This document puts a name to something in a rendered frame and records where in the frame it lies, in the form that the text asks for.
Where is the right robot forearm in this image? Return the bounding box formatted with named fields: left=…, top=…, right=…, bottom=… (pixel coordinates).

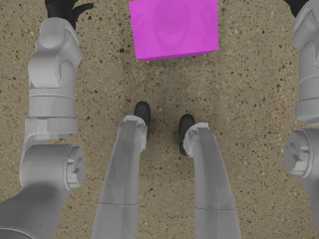
left=292, top=0, right=319, bottom=126

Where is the carton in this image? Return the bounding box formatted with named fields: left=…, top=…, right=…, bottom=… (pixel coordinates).
left=129, top=0, right=218, bottom=62

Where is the right robot upper arm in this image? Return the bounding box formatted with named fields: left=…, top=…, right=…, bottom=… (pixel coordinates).
left=283, top=127, right=319, bottom=234

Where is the robot left hand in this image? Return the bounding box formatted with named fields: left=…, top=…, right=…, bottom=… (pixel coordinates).
left=45, top=0, right=94, bottom=31

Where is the robot right hand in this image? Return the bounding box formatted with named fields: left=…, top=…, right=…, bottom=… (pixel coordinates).
left=284, top=0, right=309, bottom=18

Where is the left robot forearm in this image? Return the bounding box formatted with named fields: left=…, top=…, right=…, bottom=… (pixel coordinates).
left=19, top=17, right=83, bottom=186

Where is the left robot shin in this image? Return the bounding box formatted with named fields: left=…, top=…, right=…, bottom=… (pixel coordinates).
left=118, top=115, right=146, bottom=131

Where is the left robot upper arm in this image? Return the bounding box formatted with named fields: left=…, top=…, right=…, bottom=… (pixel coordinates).
left=0, top=143, right=87, bottom=239

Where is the robot left thigh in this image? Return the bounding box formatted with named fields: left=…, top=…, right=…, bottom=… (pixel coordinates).
left=91, top=120, right=148, bottom=239

